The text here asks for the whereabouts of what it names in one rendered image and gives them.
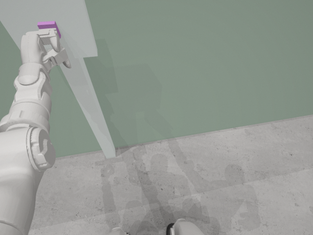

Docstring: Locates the robot left shin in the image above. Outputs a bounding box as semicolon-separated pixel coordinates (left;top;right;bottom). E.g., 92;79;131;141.
112;228;123;232

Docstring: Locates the robot left hand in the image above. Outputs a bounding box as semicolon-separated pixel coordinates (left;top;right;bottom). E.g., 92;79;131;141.
20;28;71;74

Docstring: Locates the button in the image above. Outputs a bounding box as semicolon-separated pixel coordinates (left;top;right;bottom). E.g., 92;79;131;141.
37;21;61;38

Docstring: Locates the robot right thigh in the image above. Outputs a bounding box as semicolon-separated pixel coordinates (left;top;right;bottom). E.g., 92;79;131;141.
170;222;204;235

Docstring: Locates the left robot forearm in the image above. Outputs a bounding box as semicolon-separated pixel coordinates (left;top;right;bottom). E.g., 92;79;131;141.
0;63;53;135

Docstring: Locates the robot left upper arm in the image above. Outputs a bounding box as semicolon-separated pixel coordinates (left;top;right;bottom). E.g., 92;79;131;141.
0;126;56;235

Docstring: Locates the panel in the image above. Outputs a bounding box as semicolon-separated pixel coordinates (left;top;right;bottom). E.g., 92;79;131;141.
0;0;116;159

